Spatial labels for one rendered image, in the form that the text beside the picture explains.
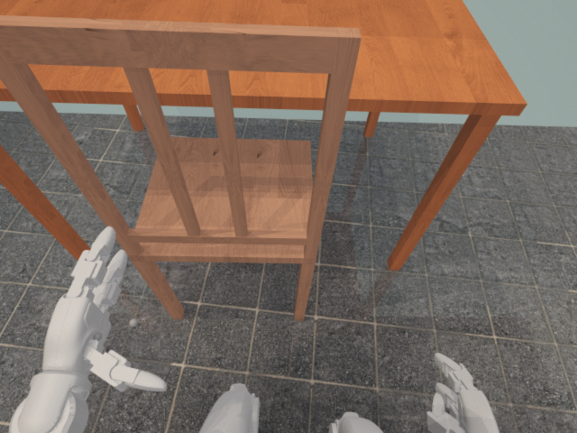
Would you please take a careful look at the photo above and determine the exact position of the right robot hand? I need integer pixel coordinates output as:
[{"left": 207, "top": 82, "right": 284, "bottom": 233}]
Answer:
[{"left": 427, "top": 353, "right": 499, "bottom": 433}]

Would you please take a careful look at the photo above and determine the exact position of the table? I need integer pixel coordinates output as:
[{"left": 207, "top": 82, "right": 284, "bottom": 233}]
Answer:
[{"left": 0, "top": 0, "right": 527, "bottom": 271}]

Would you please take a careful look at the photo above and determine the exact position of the left robot forearm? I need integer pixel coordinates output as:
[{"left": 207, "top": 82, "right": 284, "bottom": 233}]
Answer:
[{"left": 9, "top": 370, "right": 92, "bottom": 433}]

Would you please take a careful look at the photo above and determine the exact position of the robot left thigh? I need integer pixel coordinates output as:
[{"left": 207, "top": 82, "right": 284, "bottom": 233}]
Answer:
[{"left": 198, "top": 391, "right": 260, "bottom": 433}]

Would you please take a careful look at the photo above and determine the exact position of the left robot shin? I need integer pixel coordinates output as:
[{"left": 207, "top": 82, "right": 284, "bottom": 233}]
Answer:
[{"left": 230, "top": 383, "right": 248, "bottom": 392}]

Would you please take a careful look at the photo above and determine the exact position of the left robot hand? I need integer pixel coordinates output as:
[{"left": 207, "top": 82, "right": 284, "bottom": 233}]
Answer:
[{"left": 42, "top": 226, "right": 167, "bottom": 392}]

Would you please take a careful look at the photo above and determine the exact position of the chair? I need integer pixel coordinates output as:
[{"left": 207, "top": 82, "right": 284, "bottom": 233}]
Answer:
[{"left": 0, "top": 15, "right": 362, "bottom": 321}]

